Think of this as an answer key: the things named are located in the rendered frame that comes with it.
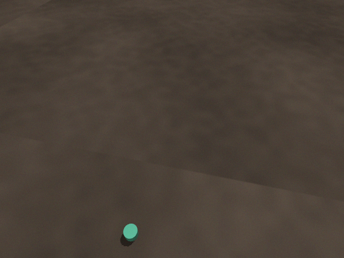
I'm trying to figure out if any tin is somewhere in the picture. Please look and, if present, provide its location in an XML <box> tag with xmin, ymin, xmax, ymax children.
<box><xmin>123</xmin><ymin>224</ymin><xmax>139</xmax><ymax>241</ymax></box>

